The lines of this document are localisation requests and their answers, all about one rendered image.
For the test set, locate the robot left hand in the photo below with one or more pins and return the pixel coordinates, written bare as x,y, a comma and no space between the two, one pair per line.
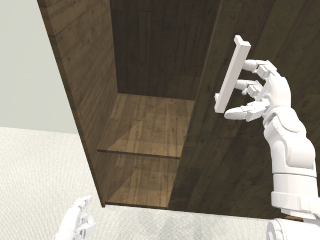
82,225

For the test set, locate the robot right forearm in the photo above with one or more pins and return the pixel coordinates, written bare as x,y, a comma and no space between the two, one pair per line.
293,165

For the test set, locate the robot right hand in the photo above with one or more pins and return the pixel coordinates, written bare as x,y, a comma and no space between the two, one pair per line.
275,92

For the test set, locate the handle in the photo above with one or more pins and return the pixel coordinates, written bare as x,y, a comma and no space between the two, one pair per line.
238,59

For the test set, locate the robot left forearm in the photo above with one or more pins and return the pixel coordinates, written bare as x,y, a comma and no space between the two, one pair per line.
65,235

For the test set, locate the robot right upper arm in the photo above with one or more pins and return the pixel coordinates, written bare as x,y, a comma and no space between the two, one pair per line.
283,229

